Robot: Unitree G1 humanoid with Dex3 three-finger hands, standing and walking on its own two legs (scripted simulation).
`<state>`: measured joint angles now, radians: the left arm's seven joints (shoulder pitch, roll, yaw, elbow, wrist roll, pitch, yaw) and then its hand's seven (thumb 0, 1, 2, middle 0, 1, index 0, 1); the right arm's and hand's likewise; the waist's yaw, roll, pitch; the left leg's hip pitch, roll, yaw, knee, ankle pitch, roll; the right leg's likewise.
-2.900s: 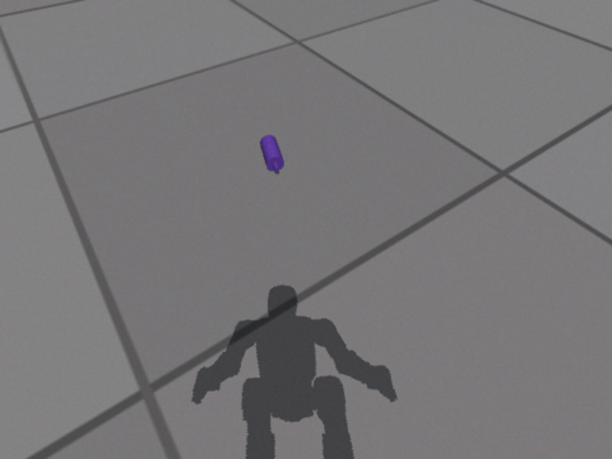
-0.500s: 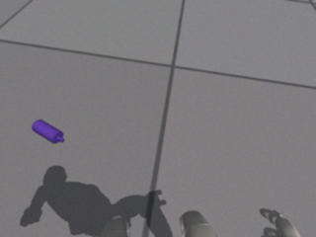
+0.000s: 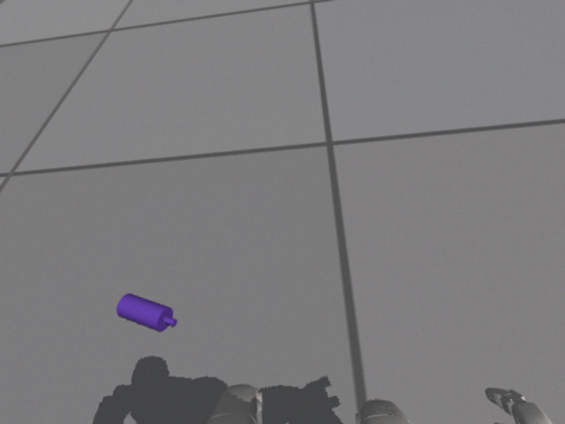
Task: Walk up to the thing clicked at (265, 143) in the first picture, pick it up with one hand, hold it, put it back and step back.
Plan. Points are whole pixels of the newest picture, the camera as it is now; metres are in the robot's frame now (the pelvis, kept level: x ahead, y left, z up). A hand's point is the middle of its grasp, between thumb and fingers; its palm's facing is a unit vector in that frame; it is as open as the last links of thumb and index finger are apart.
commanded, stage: walk up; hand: left
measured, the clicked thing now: (149, 313) +0.60 +0.59 -0.70
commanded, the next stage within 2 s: none
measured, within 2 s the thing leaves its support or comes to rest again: neither
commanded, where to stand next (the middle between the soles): +0.14 +0.51 m, yaw -21 degrees
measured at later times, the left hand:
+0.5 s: hand out of the picture +0.19 +0.52 -0.13, palm faces -0.23 -0.83 -0.52, open 7.4 cm
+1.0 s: hand out of the picture +0.23 +0.82 -0.15, palm faces -0.17 -0.73 -0.66, open 7.4 cm
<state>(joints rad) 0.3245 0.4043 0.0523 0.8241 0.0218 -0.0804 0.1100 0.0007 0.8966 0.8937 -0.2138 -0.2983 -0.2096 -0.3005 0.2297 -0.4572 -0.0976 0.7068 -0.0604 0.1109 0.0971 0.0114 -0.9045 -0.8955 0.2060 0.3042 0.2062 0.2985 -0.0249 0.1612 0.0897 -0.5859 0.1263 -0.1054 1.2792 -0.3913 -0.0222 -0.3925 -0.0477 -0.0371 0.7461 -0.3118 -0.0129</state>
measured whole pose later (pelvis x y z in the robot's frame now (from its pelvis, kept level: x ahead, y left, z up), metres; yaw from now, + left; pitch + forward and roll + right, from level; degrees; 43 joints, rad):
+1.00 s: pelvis +0.06 +0.51 -0.04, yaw -17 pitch -4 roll -1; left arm 0.23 0.51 0.13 0.87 0.03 -0.01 0.14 0.00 0.90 0.89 -0.21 -0.30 -0.21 -0.30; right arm 0.22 -0.47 -0.12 0.68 -0.06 0.10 0.07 0.01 -0.91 -0.90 0.20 0.30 0.20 0.30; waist 0.01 0.06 0.18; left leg -0.45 0.11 -0.01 1.10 -0.57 -0.06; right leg -0.64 -0.07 0.23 1.14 -0.50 -0.03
